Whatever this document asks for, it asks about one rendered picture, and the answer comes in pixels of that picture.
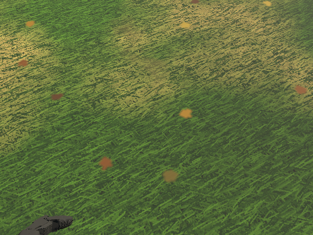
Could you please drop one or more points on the robot left hand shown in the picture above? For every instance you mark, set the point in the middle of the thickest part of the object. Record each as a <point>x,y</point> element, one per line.
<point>47,224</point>

